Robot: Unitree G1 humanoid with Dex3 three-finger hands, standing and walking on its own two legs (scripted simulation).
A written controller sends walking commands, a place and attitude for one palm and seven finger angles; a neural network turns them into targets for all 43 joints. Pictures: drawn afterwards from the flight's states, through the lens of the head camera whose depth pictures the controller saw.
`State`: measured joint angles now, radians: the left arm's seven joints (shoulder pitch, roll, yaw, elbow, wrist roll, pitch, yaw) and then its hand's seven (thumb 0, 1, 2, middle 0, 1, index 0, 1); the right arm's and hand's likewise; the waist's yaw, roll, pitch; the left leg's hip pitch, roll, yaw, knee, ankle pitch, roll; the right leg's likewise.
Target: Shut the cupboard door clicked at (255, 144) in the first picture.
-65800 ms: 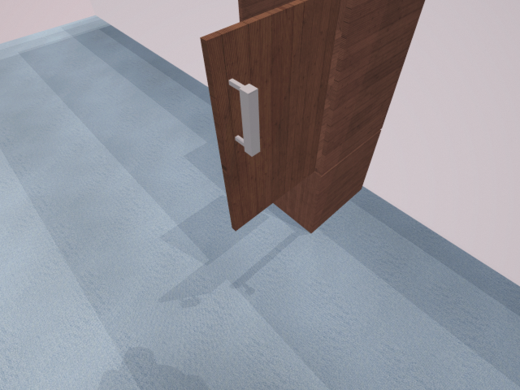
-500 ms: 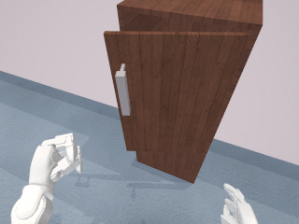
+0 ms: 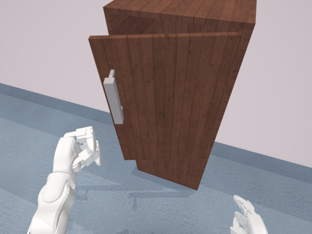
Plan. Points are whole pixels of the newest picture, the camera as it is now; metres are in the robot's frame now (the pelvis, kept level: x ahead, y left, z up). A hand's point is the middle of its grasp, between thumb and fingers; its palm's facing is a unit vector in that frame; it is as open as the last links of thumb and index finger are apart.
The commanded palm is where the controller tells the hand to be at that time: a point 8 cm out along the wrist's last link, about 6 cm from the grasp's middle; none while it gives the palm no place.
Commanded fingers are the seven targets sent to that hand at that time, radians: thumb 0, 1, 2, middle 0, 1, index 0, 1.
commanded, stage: bring the fist close to the handle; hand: left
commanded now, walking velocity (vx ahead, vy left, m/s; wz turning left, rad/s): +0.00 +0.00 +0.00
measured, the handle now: (115, 97) +0.47 +0.15 +0.10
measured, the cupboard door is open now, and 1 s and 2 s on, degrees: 21 21 6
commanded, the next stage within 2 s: push the door shut along its arc in 0.96 s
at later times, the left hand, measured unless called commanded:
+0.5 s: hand (120, 126) +0.36 +0.12 +0.11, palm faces +0.03 -1.00 -0.02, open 3.1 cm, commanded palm +0.34 +0.17 +0.11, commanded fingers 0.00 0.90 0.90 -1.30 -1.50 -1.30 -1.50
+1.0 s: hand (123, 125) +0.36 +0.11 +0.11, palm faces +0.07 -1.00 -0.01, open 3.1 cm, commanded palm +0.34 +0.16 +0.11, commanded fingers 0.00 0.90 0.90 -1.30 -1.50 -1.30 -1.50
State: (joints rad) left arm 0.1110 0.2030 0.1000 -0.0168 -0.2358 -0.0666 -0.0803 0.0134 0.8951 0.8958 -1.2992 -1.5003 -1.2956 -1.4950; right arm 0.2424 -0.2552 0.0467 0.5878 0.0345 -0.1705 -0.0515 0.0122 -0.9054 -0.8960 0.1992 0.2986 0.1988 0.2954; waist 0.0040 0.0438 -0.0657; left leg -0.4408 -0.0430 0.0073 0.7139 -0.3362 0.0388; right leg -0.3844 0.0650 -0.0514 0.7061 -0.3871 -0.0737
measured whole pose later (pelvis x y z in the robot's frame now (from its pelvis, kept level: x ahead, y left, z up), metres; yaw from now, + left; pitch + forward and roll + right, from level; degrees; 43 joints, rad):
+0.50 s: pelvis +0.00 +0.01 +0.00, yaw +0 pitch +4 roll +0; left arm -0.24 0.13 0.01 0.28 -0.15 -0.06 0.07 0.01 0.90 0.90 -1.30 -1.50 -1.30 -1.50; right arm 0.23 -0.24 0.04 0.61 0.03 -0.07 -0.02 0.01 -0.91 -0.90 0.20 0.30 0.20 0.30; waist -0.01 0.04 -0.06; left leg -0.45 -0.05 0.02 0.70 -0.33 0.05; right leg -0.40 0.06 -0.04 0.70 -0.38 -0.06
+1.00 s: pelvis -0.01 +0.00 +0.00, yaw -1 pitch +3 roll +0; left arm -0.27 0.11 0.02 0.38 -0.13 -0.15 0.12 0.01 0.90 0.90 -1.30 -1.50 -1.30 -1.50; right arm 0.26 -0.25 0.02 0.62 0.02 -0.02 -0.01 0.01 -0.91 -0.90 0.20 0.30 0.20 0.30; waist -0.02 0.03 -0.06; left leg -0.43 -0.04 0.03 0.68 -0.31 0.04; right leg -0.38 0.07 -0.03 0.68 -0.35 -0.07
